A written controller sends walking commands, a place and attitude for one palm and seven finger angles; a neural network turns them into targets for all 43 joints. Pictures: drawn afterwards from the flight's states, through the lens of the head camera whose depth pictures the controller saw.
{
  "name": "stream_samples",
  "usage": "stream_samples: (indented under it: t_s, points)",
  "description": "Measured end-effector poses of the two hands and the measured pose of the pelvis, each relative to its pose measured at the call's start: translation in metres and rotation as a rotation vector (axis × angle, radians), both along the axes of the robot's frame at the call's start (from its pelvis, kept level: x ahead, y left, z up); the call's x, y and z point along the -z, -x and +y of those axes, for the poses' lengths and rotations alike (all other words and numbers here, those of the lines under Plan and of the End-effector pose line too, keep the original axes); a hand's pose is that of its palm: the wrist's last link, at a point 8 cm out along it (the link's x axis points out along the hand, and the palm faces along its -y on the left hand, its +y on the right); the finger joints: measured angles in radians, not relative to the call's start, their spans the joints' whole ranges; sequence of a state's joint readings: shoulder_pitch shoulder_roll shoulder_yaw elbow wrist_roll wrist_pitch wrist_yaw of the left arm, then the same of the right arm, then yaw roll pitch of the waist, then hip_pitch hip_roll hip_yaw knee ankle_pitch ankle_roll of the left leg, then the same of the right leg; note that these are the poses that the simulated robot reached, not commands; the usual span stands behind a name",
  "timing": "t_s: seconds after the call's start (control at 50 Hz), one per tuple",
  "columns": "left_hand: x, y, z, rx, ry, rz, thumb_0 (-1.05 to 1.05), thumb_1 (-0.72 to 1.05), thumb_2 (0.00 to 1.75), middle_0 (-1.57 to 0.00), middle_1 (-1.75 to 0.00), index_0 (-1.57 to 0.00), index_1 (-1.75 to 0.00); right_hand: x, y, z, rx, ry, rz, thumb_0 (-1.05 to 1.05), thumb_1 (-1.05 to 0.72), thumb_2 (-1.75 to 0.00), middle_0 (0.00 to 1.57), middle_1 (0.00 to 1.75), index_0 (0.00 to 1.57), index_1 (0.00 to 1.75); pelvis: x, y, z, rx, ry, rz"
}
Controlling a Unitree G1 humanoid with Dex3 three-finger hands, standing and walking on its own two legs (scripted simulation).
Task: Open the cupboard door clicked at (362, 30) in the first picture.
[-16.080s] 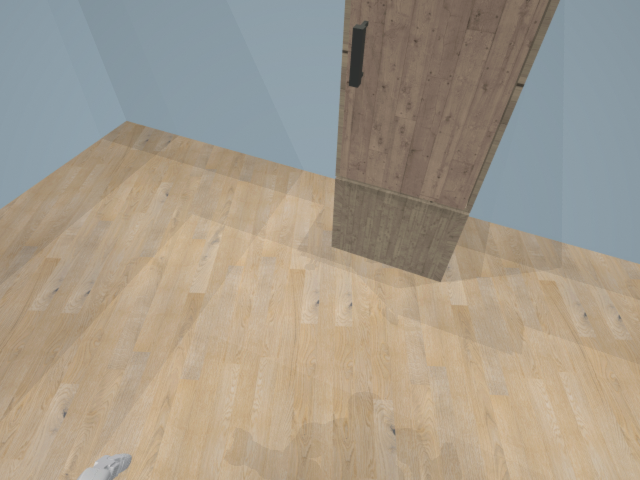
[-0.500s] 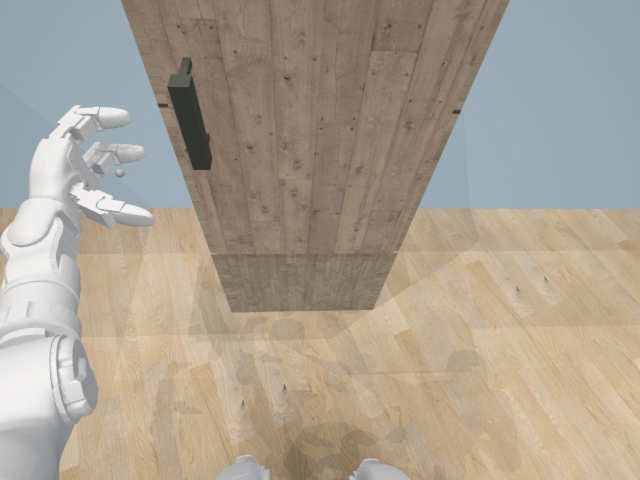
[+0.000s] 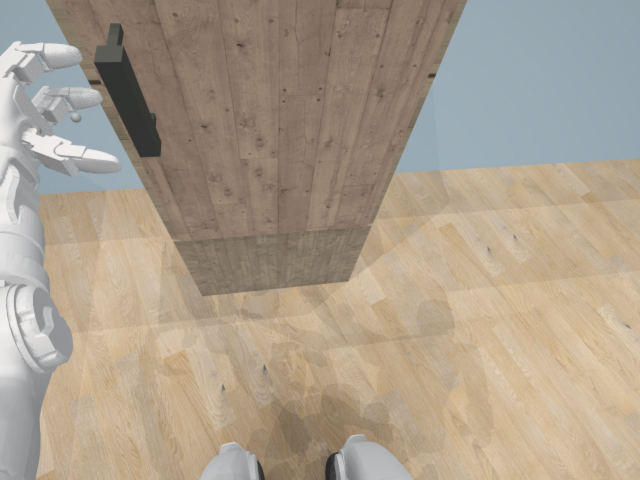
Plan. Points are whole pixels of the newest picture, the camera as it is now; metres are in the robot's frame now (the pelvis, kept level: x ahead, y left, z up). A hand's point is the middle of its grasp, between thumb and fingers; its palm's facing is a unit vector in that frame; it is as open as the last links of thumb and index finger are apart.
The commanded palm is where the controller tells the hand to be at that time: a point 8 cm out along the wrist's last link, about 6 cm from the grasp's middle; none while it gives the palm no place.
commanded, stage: move the hooked fingers beside the handle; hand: left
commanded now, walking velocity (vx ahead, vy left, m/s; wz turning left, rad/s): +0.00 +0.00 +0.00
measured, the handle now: (134, 94) +0.56 +0.17 +0.10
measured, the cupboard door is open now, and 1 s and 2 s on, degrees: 0 0 1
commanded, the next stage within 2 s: slide the fingers in behind the handle in 0.66 s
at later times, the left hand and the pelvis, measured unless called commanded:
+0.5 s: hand (76, 141) +0.49 +0.22 +0.11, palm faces +0.01 -1.00 +0.02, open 14.0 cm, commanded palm +0.47 +0.27 +0.11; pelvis +0.00 +0.01 +0.00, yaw +1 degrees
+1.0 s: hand (95, 138) +0.49 +0.20 +0.11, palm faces +0.01 -1.00 +0.00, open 14.0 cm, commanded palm +0.47 +0.25 +0.11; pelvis -0.02 +0.00 +0.00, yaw +1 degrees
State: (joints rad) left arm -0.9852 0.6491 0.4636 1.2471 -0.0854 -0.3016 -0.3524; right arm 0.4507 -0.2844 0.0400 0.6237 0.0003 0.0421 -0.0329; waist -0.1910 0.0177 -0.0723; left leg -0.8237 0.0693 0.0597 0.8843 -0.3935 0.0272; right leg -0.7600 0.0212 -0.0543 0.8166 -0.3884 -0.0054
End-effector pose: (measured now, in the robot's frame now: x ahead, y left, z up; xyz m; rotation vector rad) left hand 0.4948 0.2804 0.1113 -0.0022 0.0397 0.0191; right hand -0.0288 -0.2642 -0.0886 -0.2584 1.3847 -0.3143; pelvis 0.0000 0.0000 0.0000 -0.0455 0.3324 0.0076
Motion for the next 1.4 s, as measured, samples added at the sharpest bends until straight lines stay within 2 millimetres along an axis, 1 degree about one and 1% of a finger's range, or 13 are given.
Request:
stream_samples:
  t_s: [0.06, 0.12, 0.26, 0.4, 0.5, 0.56, 0.62, 0.78, 0.9, 1.0, 1.1, 1.18, 1.4]
  points:
    - [0.005, 0.002, 0.003, 0.001, 0.005, 0.01, -0.01, -0.49, 0.3, -0.3, -1.2, -0.3, -1.2, 0.0, 0.0, 0.004, 0.01, -0.012, 0.01, 0.0, -0.9, -0.9, 0.2, 0.3, 0.21, 0.3, -0.001, -0.004, 0.001, 0.007, 0.0, 0.001]
    - [0.009, 0.007, 0.007, -0.004, 0.0, 0.018, -0.01, -0.49, 0.3, -0.3, -1.2, -0.3, -1.2, 0.0, -0.005, 0.007, 0.014, -0.022, 0.008, 0.0, -0.9, -0.9, 0.2, 0.3, 0.21, 0.3, -0.002, -0.008, 0.003, 0.01, 0.0, -0.003]
    - [0.005, 0.019, 0.013, -0.014, 0.006, -0.016, -0.01, -0.49, 0.3, -0.3, -1.2, -0.3, -1.2, 0.001, -0.03, 0.009, -0.019, -0.028, -0.03, 0.0, -0.9, -0.9, 0.2, 0.3, 0.21, 0.3, -0.004, -0.012, 0.005, -0.006, 0.006, -0.023]
    - [0.002, 0.026, 0.005, 0.01, 0.003, -0.012, -0.01, -0.5, 0.3, -0.3, -1.2, -0.3, -1.2, 0.003, -0.058, 0.007, -0.065, -0.022, -0.1, 0.0, -0.9, -0.9, 0.2, 0.3, 0.21, 0.3, -0.003, -0.01, 0.007, -0.021, 0.007, -0.036]
    - [0.005, 0.03, -0.003, 0.007, 0.015, -0.006, -0.01, -0.5, 0.3, -0.3, -1.2, -0.3, -1.2, 0.005, -0.067, 0.006, -0.084, -0.024, -0.139, 0.0, -0.9, -0.9, 0.2, 0.3, 0.21, 0.3, -0.002, -0.004, 0.006, -0.022, 0.004, -0.044]
    - [0.006, 0.031, -0.006, -0.007, 0.011, -0.008, -0.01, -0.5, 0.3, -0.3, -1.2, -0.3, -1.2, 0.005, -0.065, 0.006, -0.087, -0.025, -0.148, 0.0, -0.9, -0.9, 0.2, 0.3, 0.21, 0.3, -0.001, -0.001, 0.005, -0.022, 0.002, -0.047]
    - [0.003, 0.032, -0.005, -0.022, -0.003, -0.027, -0.01, -0.5, 0.3, -0.3, -1.2, -0.3, -1.2, 0.006, -0.058, 0.005, -0.079, -0.027, -0.146, 0.0, -0.9, -0.9, 0.2, 0.3, 0.21, 0.3, 0.0, 0.003, 0.003, -0.019, 0.001, -0.048]
    - [-0.005, 0.034, -0.005, -0.012, -0.02, -0.016, -0.01, -0.5, 0.3, -0.3, -1.2, -0.3, -1.2, 0.01, -0.028, 0.002, -0.054, -0.032, -0.087, 0.0, -0.9, -0.9, 0.2, 0.3, 0.21, 0.3, 0.001, 0.01, -0.001, -0.025, 0.001, -0.052]
    - [-0.003, 0.033, -0.014, 0.004, -0.004, -0.012, -0.01, -0.5, 0.3, -0.3, -1.2, -0.3, -1.2, 0.008, -0.008, -0.002, -0.037, -0.023, -0.052, 0.0, -0.9, -0.9, 0.2, 0.3, 0.21, 0.3, 0.001, 0.013, -0.003, -0.022, -0.001, -0.05]
    - [0.002, 0.028, -0.023, 0.005, 0.001, -0.01, -0.01, -0.5, 0.3, -0.3, -1.2, -0.3, -1.2, 0.007, 0.001, -0.006, -0.028, -0.01, -0.039, 0.0, -0.9, -0.9, 0.2, 0.3, 0.21, 0.3, 0.002, 0.015, -0.005, -0.021, 0.0, -0.042]
    - [0.003, 0.022, -0.029, -0.002, -0.004, -0.022, -0.01, -0.5, 0.3, -0.3, -1.2, -0.3, -1.2, 0.006, 0.002, -0.007, -0.018, -0.007, -0.043, 0.0, -0.9, -0.9, 0.2, 0.3, 0.2, 0.3, 0.002, 0.014, -0.005, -0.015, -0.001, -0.033]
    - [0.0, 0.02, -0.034, 0.002, -0.01, -0.038, -0.01, -0.49, 0.3, -0.3, -1.2, -0.3, -1.2, 0.007, -0.002, -0.005, -0.017, -0.019, -0.047, 0.0, -0.9, -0.9, 0.2, 0.3, 0.2, 0.3, 0.002, 0.011, -0.005, -0.012, -0.002, -0.031]
    - [0.004, 0.023, -0.04, -0.006, -0.012, -0.011, -0.01, -0.49, 0.3, -0.3, -1.2, -0.3, -1.2, 0.01, -0.03, 0.003, -0.039, -0.056, -0.095, 0.0, -0.9, -0.9, 0.2, 0.3, 0.2, 0.3, -0.001, 0.002, -0.004, -0.014, -0.005, -0.042]
